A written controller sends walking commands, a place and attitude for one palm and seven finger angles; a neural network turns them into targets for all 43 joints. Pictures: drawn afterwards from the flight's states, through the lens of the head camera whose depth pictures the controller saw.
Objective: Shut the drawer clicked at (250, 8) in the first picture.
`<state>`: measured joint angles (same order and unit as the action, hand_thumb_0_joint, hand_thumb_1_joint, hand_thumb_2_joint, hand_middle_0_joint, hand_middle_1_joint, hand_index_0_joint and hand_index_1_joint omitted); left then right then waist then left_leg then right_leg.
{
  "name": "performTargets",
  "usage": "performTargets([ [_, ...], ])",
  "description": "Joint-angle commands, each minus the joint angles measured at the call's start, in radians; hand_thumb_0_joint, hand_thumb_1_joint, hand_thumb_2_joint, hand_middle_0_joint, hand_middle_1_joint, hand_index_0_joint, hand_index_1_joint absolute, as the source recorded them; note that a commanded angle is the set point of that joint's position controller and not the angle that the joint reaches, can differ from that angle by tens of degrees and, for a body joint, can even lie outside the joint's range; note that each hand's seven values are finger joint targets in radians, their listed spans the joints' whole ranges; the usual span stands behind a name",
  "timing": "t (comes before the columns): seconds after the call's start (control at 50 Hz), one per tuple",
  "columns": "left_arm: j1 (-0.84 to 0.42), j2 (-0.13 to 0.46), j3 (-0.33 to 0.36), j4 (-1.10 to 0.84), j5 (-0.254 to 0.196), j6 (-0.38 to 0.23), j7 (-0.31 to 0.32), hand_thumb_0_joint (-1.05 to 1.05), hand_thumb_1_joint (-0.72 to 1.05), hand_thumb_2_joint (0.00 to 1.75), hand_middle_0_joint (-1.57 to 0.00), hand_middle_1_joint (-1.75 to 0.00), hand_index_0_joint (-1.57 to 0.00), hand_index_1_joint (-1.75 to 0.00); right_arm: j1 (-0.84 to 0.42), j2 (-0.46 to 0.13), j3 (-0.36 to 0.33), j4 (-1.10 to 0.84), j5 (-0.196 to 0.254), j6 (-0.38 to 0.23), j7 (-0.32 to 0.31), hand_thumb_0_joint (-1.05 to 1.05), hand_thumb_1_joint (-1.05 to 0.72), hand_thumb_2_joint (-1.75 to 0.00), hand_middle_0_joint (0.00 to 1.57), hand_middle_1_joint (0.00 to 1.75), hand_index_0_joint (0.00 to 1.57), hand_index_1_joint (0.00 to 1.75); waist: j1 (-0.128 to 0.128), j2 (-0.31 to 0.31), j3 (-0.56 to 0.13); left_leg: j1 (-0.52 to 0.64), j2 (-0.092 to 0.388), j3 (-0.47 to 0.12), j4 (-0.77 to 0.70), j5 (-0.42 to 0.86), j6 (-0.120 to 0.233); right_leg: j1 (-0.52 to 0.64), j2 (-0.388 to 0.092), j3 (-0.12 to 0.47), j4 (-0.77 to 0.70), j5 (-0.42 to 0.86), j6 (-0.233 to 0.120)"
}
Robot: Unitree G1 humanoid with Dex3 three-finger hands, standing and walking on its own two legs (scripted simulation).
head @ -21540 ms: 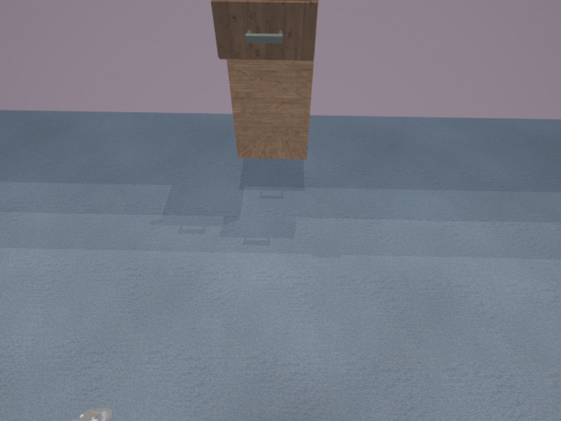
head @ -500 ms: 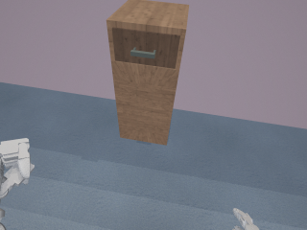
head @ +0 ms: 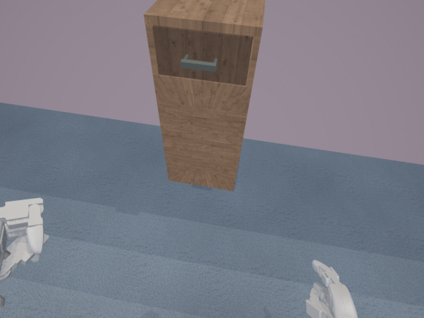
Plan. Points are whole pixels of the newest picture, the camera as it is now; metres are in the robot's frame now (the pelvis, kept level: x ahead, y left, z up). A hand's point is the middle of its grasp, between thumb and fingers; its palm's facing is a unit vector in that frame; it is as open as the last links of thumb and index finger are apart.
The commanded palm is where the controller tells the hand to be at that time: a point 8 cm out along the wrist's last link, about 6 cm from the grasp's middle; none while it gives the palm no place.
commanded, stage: stop stepping back and stand still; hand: left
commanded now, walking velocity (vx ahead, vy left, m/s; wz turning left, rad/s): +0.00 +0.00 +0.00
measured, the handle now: (199, 62) +0.91 +0.10 +0.02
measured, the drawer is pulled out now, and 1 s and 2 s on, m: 0.00 0.00 0.00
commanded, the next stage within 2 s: let the arm hang, fingers relaxed in 0.02 s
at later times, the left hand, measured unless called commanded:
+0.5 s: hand out of the picture -0.01 +0.20 -0.18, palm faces +0.06 -0.97 -0.22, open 3.5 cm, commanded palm none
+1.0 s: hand out of the picture -0.01 +0.16 -0.17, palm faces +0.05 -0.98 -0.18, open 7.2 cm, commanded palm none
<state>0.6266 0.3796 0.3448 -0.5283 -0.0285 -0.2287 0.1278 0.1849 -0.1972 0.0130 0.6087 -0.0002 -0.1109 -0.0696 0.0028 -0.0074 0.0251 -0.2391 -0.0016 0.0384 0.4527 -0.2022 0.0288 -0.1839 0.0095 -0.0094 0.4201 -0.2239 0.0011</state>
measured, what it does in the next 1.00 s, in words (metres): stands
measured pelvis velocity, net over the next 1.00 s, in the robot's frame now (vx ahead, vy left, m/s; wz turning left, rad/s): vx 0.00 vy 0.00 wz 0.03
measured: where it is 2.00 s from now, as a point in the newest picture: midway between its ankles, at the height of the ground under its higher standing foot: outside the picture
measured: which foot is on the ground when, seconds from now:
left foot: down 0.00-1.00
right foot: down 0.00-1.00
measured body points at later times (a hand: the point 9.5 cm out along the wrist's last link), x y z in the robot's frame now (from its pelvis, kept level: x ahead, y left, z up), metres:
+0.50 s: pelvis -0.01 +0.00 +0.00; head +0.02 +0.02 +0.45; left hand -0.01 +0.25 -0.16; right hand +0.02 -0.25 -0.15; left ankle +0.03 +0.10 -0.74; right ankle +0.00 -0.12 -0.74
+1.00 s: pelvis +0.00 +0.00 +0.00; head +0.00 -0.01 +0.45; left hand -0.01 +0.21 -0.16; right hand -0.01 -0.21 -0.17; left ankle +0.03 +0.10 -0.74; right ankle +0.00 -0.12 -0.74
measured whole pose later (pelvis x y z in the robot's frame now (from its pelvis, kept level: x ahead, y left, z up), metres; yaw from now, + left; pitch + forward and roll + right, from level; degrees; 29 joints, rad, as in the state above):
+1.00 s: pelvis +0.00 +0.00 +0.00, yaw +2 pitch -1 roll +0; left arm 0.27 0.13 0.00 1.12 0.01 0.00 0.03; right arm 0.29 -0.13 -0.01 1.12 -0.02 0.02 -0.03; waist -0.01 0.03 0.04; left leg -0.23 -0.02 0.02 0.43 -0.18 0.03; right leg -0.18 -0.01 -0.04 0.44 -0.23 -0.01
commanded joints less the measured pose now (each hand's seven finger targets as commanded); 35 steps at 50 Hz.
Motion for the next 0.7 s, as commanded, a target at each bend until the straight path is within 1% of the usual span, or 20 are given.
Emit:
performTargets([
  [0.0, 0.004, 0.141, 0.112, -0.207, -0.013, -0.061, 0.023, 0.00, 0.90, 0.90, -1.40, -1.60, -1.40, -1.60, -0.083, -0.122, -0.048, -0.152, 0.002, -0.044, -0.012, 0.00, -0.90, -0.90, 0.20, 0.30, 0.20, 0.30, -0.003, 0.055, -0.108, 0.042, 0.072, -0.096, -0.075, 0.151, -0.001, 0.028, -0.061, 0.070, -0.063, 0.179, -0.009],
  [0.08, 0.010, 0.148, 0.120, -0.211, -0.013, -0.062, 0.025, 0.00, 0.90, 0.90, -1.40, -1.60, -1.40, -1.60, -0.081, -0.122, -0.048, -0.158, 0.002, -0.041, -0.016, 0.00, -0.90, -0.90, 0.20, 0.30, 0.20, 0.30, -0.001, 0.066, -0.110, 0.043, 0.078, -0.107, -0.095, 0.137, 0.000, 0.030, -0.053, 0.057, -0.059, 0.153, -0.006],
  [0.1, -0.145, 0.043, -0.246, 0.637, 0.081, 0.099, -0.117, 0.00, 0.90, 0.90, -1.40, -1.60, -1.40, -1.60, -0.116, -0.324, -0.109, 0.103, 0.012, -0.081, 0.079, 0.00, -0.90, -0.90, 0.20, 0.30, 0.20, 0.30, -0.044, 0.078, -0.027, -0.037, 0.099, -0.122, 0.080, 0.324, 0.012, -0.119, -0.127, 0.001, 0.095, 0.280, -0.027],
  [0.12, -0.145, 0.020, -0.214, 0.658, 0.062, 0.183, -0.127, 0.00, 0.90, 0.90, -1.36, -1.56, -1.36, -1.56, -0.031, -0.248, -0.103, 0.089, 0.022, -0.008, 0.082, 0.00, -0.90, -0.90, 0.20, 0.30, 0.20, 0.30, -0.031, 0.066, -0.120, 0.018, 0.102, -0.107, 0.070, 0.328, -0.003, -0.109, -0.119, 0.040, 0.067, 0.185, -0.023],
  [0.14, -0.166, -0.016, -0.238, 0.692, 0.065, 0.196, -0.127, 0.00, 0.90, 0.90, -1.32, -1.51, -1.32, -1.51, -0.003, -0.211, -0.091, 0.090, 0.010, 0.011, 0.079, 0.00, -0.90, -0.90, 0.20, 0.30, 0.20, 0.30, -0.024, -0.012, -0.152, 0.023, 0.115, -0.129, 0.083, 0.310, 0.010, -0.108, -0.107, 0.031, 0.080, 0.131, -0.026],
  [0.18, -0.231, -0.010, -0.251, 0.792, 0.065, 0.211, -0.124, 0.00, 0.90, 0.90, -1.24, -1.43, -1.24, -1.43, -0.014, -0.213, -0.072, 0.088, -0.006, 0.039, 0.074, 0.00, -0.90, -0.90, 0.20, 0.30, 0.20, 0.30, -0.015, -0.109, -0.119, -0.038, 0.123, -0.180, 0.046, 0.207, 0.040, -0.098, -0.087, 0.030, 0.080, 0.023, -0.033],
  [0.22, -0.298, 0.009, -0.259, 0.924, 0.065, 0.219, -0.123, 0.00, 0.90, 0.90, -1.16, -1.34, -1.16, -1.34, -0.031, -0.222, -0.068, 0.112, -0.019, 0.058, 0.070, 0.00, -0.90, -0.90, 0.20, 0.30, 0.20, 0.30, -0.008, -0.156, -0.085, -0.062, 0.105, -0.181, 0.024, 0.167, 0.042, -0.076, -0.095, 0.051, 0.056, 0.030, -0.047],
  [0.26, -0.343, 0.015, -0.273, 1.064, 0.061, 0.229, -0.117, 0.00, 0.90, 0.90, -1.08, -1.25, -1.08, -1.25, -0.044, -0.211, -0.060, 0.149, -0.025, 0.079, 0.069, 0.00, -0.90, -0.90, 0.20, 0.30, 0.20, 0.30, -0.003, -0.079, -0.036, -0.074, 0.088, -0.176, -0.011, 0.138, 0.035, -0.070, -0.101, 0.073, 0.031, 0.018, -0.055],
  [0.3, -0.360, 0.008, -0.293, 1.199, 0.054, 0.233, -0.113, 0.00, 0.90, 0.90, -1.00, -1.17, -1.00, -1.17, -0.041, -0.184, -0.046, 0.196, -0.027, 0.094, 0.066, 0.00, -0.90, -0.90, 0.20, 0.30, 0.20, 0.30, 0.000, 0.025, -0.031, -0.056, 0.083, -0.168, -0.048, 0.100, 0.026, -0.047, -0.100, 0.082, 0.004, -0.002, -0.051],
  [0.36, -0.349, -0.006, -0.310, 1.355, 0.046, 0.230, -0.113, 0.00, 0.90, 0.90, -0.88, -1.04, -0.88, -1.04, -0.010, -0.152, -0.035, 0.267, -0.022, 0.105, 0.060, 0.00, -0.90, -0.90, 0.20, 0.30, 0.20, 0.30, 0.001, 0.091, -0.030, -0.036, 0.079, -0.163, -0.080, 0.026, 0.018, -0.027, -0.102, 0.090, -0.047, -0.044, -0.050],
  [0.38, -0.345, -0.015, -0.313, 1.395, 0.044, 0.227, -0.112, 0.00, 0.90, 0.90, -0.84, -0.99, -0.84, -0.99, 0.007, -0.143, -0.033, 0.291, -0.021, 0.106, 0.056, 0.00, -0.90, -0.90, 0.20, 0.30, 0.20, 0.30, -0.003, 0.098, -0.038, -0.021, 0.079, -0.160, -0.087, 0.011, 0.016, -0.023, -0.100, 0.093, -0.059, -0.050, -0.053],
  [0.4, -0.334, -0.021, -0.317, 1.436, 0.039, 0.226, -0.111, 0.00, 0.90, 0.90, -0.80, -0.95, -0.80, -0.95, 0.022, -0.132, -0.032, 0.315, -0.019, 0.109, 0.053, 0.00, -0.90, -0.90, 0.20, 0.30, 0.20, 0.30, -0.002, 0.134, -0.034, -0.013, 0.078, -0.157, -0.092, 0.000, 0.014, -0.023, -0.102, 0.090, -0.069, -0.051, -0.055],
  [0.42, -0.318, -0.049, -0.302, 1.463, 0.045, 0.225, -0.109, 0.00, 0.90, 0.90, -0.76, -0.91, -0.76, -0.91, 0.039, -0.119, -0.037, 0.329, -0.023, 0.109, 0.048, 0.00, -0.90, -0.90, 0.20, 0.30, 0.20, 0.30, -0.002, 0.158, -0.038, -0.015, 0.081, -0.161, -0.101, -0.024, 0.017, -0.012, -0.097, 0.083, -0.078, -0.053, -0.058],
  [0.44, -0.309, -0.042, -0.303, 1.487, 0.045, 0.224, -0.109, 0.00, 0.90, 0.90, -0.72, -0.86, -0.72, -0.86, 0.050, -0.121, -0.039, 0.340, -0.021, 0.112, 0.047, 0.00, -0.90, -0.90, 0.20, 0.30, 0.20, 0.30, 0.001, 0.134, -0.030, -0.012, 0.083, -0.159, -0.094, -0.021, 0.019, -0.011, -0.098, 0.076, -0.088, -0.046, -0.059],
  [0.48, -0.310, -0.052, -0.314, 1.532, 0.040, 0.223, -0.110, 0.00, 0.90, 0.90, -0.64, -0.78, -0.64, -0.78, 0.089, -0.109, -0.039, 0.374, -0.018, 0.115, 0.043, 0.00, -0.90, -0.90, 0.20, 0.30, 0.20, 0.30, -0.008, 0.082, -0.024, 0.004, 0.085, -0.156, -0.098, -0.028, 0.018, -0.022, -0.101, 0.075, -0.102, -0.056, -0.061],
  [0.52, -0.301, -0.061, -0.321, 1.567, 0.038, 0.225, -0.109, 0.00, 0.90, 0.90, -0.56, -0.69, -0.56, -0.69, 0.118, -0.100, -0.040, 0.407, -0.016, 0.118, 0.041, 0.00, -0.90, -0.90, 0.20, 0.30, 0.20, 0.30, -0.009, 0.086, 0.002, 0.000, 0.089, -0.163, -0.116, -0.057, 0.020, -0.041, -0.098, 0.066, -0.105, -0.080, -0.062],
  [0.54, -0.293, -0.056, -0.322, 1.579, 0.038, 0.225, -0.108, 0.00, 0.90, 0.90, -0.52, -0.65, -0.52, -0.65, 0.128, -0.106, -0.041, 0.415, -0.014, 0.119, 0.041, 0.00, -0.90, -0.90, 0.20, 0.30, 0.20, 0.30, -0.007, 0.053, 0.017, -0.006, 0.091, -0.166, -0.115, -0.057, 0.022, -0.042, -0.095, 0.063, -0.110, -0.086, -0.062],
  [0.58, -0.284, -0.069, -0.324, 1.605, 0.038, 0.225, -0.106, 0.00, 0.90, 0.90, -0.44, -0.56, -0.44, -0.56, 0.151, -0.094, -0.042, 0.438, -0.015, 0.119, 0.039, 0.00, -0.90, -0.90, 0.20, 0.30, 0.20, 0.30, -0.008, 0.030, 0.029, -0.005, 0.091, -0.166, -0.124, -0.067, 0.023, -0.048, -0.095, 0.059, -0.107, -0.092, -0.062],
  [0.64, -0.262, -0.076, -0.325, 1.632, 0.037, 0.224, -0.102, 0.00, 0.90, 0.90, -0.32, -0.43, -0.32, -0.43, 0.173, -0.088, -0.042, 0.458, -0.012, 0.116, 0.036, 0.00, -0.90, -0.90, 0.20, 0.30, 0.20, 0.30, -0.005, 0.020, 0.016, 0.010, 0.095, -0.165, -0.126, -0.043, 0.026, -0.042, -0.094, 0.053, -0.096, -0.077, -0.062],
  [0.68, -0.258, -0.087, -0.327, 1.642, 0.037, 0.225, -0.099, 0.00, 0.90, 0.90, -0.24, -0.34, -0.24, -0.34, 0.182, -0.072, -0.041, 0.472, -0.013, 0.116, 0.035, 0.00, -0.90, -0.90, 0.20, 0.30, 0.20, 0.30, -0.006, 0.017, 0.032, 0.006, 0.092, -0.157, -0.128, -0.043, 0.025, -0.047, -0.096, 0.054, -0.096, -0.076, -0.060],
])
